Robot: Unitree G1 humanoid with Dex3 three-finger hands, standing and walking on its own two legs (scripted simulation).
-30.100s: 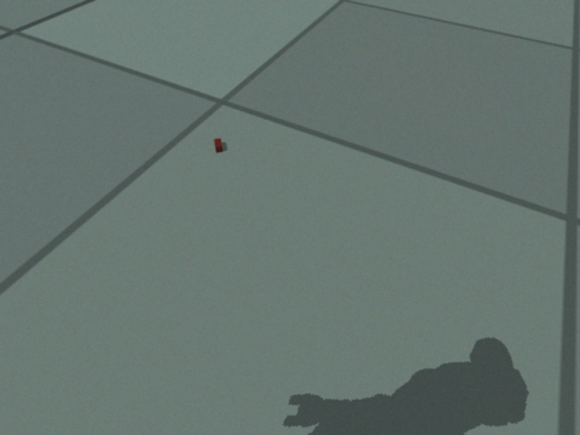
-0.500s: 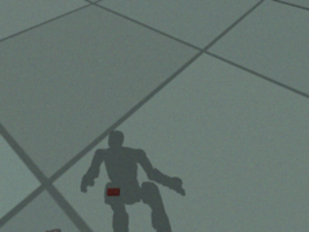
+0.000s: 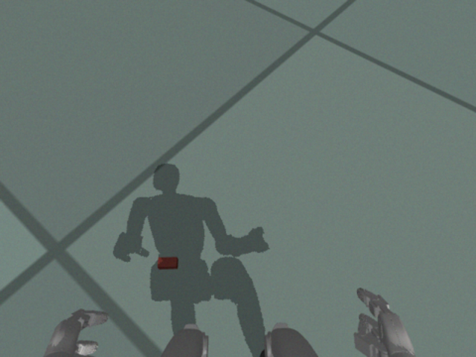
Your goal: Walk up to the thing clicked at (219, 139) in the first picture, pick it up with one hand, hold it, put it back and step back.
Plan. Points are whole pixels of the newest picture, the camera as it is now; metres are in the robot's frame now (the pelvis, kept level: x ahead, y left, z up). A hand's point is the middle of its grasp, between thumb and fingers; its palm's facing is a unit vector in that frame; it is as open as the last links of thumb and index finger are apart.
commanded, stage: rise first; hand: left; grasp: from above
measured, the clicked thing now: (168, 263) +0.44 +0.24 -0.69
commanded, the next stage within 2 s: none
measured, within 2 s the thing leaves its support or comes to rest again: neither
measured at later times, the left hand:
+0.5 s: hand (102, 347) +0.15 +0.27 -0.24, palm faces -0.34 -0.73 -0.60, open 12.6 cm
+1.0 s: hand (130, 295) +0.28 +0.29 -0.44, palm faces -0.51 -0.24 -0.83, open 11.9 cm
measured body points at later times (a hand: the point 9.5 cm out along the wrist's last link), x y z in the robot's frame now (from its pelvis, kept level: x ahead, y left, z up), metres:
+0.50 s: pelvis -0.02 +0.00 -0.10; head +0.12 +0.02 +0.33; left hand +0.17 +0.31 -0.21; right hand +0.18 -0.25 -0.18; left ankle +0.00 +0.11 -0.67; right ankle +0.01 -0.13 -0.67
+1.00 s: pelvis -0.09 -0.01 -0.30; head +0.13 +0.01 +0.09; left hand +0.31 +0.30 -0.39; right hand +0.02 -0.28 -0.44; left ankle +0.00 +0.11 -0.67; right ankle +0.01 -0.13 -0.67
